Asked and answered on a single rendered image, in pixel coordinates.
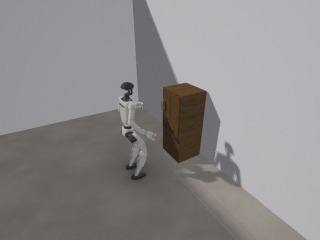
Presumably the robot torso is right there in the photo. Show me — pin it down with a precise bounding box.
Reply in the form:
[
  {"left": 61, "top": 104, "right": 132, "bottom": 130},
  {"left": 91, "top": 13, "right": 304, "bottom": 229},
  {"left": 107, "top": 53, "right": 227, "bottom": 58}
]
[{"left": 119, "top": 99, "right": 135, "bottom": 138}]

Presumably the right robot forearm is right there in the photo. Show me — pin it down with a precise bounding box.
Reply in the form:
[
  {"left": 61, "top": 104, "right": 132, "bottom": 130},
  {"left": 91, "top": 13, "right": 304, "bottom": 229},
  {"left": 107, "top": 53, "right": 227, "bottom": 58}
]
[{"left": 130, "top": 121, "right": 147, "bottom": 136}]

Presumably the robot left hand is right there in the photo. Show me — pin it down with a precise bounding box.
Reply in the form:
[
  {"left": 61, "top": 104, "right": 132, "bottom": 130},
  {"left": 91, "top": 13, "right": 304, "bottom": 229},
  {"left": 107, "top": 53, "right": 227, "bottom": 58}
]
[{"left": 135, "top": 102, "right": 143, "bottom": 109}]

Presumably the robot right thigh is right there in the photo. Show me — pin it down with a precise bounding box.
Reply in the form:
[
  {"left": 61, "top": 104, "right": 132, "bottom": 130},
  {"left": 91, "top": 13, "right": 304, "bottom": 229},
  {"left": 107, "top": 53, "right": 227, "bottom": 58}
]
[{"left": 127, "top": 132, "right": 147, "bottom": 157}]

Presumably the robot right hand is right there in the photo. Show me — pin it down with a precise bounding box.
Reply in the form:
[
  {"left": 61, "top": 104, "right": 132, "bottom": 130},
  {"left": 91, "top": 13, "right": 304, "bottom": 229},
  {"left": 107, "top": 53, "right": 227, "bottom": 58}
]
[{"left": 146, "top": 131, "right": 157, "bottom": 141}]

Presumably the handle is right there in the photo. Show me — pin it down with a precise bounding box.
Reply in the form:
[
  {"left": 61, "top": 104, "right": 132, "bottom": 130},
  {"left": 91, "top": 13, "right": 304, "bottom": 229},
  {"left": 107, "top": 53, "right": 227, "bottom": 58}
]
[{"left": 160, "top": 100, "right": 164, "bottom": 110}]

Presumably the cupboard door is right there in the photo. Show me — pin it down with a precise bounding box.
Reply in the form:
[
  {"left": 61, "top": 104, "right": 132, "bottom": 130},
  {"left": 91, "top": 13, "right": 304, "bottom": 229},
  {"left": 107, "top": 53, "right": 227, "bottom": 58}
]
[{"left": 162, "top": 89, "right": 181, "bottom": 139}]

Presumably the robot right upper arm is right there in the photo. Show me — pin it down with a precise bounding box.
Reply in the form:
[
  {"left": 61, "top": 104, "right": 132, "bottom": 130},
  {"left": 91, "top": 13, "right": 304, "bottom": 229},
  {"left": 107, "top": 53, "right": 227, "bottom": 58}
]
[{"left": 128, "top": 102, "right": 137, "bottom": 127}]

